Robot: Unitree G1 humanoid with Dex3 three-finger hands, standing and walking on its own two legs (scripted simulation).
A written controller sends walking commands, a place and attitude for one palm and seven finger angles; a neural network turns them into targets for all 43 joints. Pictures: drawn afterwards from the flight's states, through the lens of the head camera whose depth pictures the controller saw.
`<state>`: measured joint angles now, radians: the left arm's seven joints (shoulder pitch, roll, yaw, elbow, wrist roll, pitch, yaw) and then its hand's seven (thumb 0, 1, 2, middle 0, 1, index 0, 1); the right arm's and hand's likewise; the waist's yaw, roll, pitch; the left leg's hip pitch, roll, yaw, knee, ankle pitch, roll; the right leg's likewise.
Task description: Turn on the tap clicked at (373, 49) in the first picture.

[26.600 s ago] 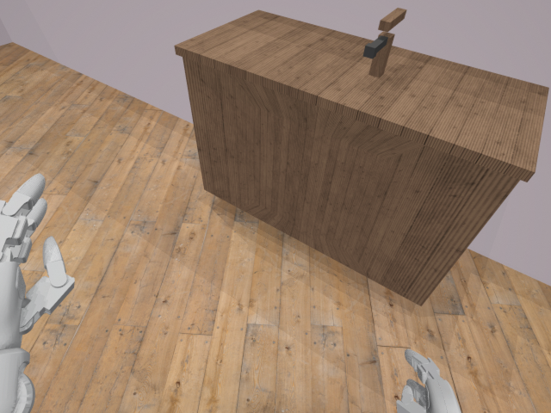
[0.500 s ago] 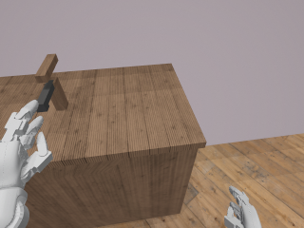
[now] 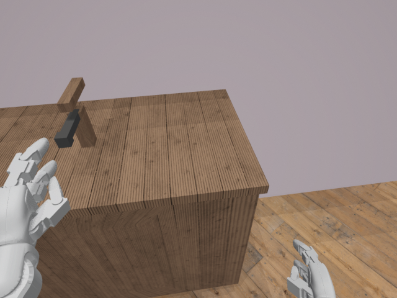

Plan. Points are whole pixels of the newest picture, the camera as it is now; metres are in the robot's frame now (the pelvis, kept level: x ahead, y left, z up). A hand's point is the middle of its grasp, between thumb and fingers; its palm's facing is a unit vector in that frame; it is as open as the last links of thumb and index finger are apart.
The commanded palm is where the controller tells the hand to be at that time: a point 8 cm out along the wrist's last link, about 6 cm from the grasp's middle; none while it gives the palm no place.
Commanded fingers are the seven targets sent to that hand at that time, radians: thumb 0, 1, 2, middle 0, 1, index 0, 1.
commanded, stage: turn the palm inward beside the body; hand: left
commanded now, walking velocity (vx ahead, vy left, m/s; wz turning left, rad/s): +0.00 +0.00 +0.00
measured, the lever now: (64, 139) +0.38 +0.38 +0.13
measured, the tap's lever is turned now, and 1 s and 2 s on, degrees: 0 0 0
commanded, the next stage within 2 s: reach beside the lever's end, fingers flat in 0.60 s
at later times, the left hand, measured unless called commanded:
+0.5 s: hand (89, 204) +0.19 +0.20 +0.18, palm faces +0.46 -0.88 -0.14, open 7.4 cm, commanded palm +0.14 +0.24 +0.19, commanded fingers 0.00 0.90 0.90 -0.20 -0.30 -0.20 -0.30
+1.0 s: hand (81, 194) +0.21 +0.23 +0.17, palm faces +0.49 -0.86 -0.15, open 7.4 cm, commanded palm +0.17 +0.27 +0.18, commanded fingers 0.00 0.90 0.90 -0.20 -0.30 -0.20 -0.30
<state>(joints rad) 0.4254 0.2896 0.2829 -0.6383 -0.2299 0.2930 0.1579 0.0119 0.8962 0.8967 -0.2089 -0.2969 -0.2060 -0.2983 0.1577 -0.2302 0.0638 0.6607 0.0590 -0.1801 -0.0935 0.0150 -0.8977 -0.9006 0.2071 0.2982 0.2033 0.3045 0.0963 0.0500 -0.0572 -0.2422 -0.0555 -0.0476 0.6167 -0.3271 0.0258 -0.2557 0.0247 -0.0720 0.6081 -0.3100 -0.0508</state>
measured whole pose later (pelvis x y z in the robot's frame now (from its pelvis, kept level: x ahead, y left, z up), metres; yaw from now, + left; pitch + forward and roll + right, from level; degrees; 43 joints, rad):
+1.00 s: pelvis +0.01 -0.02 +0.00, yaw +1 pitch -2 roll +0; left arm 0.36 0.28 0.31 -0.53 -0.27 0.32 0.16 0.01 0.90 0.90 -0.21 -0.30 -0.20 -0.30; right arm 0.16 -0.24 0.04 0.68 0.06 -0.20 -0.10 0.02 -0.90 -0.90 0.21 0.30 0.20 0.30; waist 0.09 0.06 -0.05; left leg -0.23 -0.03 -0.07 0.59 -0.33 0.00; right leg -0.24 0.05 -0.09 0.58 -0.32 -0.08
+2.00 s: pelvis +0.02 -0.01 +0.01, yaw -1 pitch +1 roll +0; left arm -0.02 0.42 0.51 0.11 -0.25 0.15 0.02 0.01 0.90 0.90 -0.18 -0.21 -0.17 -0.21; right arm 0.20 -0.27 0.02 0.71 0.07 -0.16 -0.13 0.01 -0.90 -0.90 0.21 0.30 0.20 0.30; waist 0.04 0.04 -0.04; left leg -0.25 -0.04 -0.05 0.55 -0.31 0.02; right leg -0.26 0.04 -0.07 0.52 -0.28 -0.06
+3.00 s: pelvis +0.02 +0.02 +0.01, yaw -1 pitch +4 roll -2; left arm -0.18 0.48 0.57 0.43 -0.20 -0.03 -0.08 0.01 0.90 0.90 -0.16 -0.15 -0.15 -0.15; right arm 0.28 -0.26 0.01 0.70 0.05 -0.14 -0.11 0.01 -0.90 -0.90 0.21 0.30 0.20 0.30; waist 0.02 0.03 -0.05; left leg -0.33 -0.06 -0.04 0.58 -0.32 0.06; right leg -0.32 0.02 -0.06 0.52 -0.27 -0.02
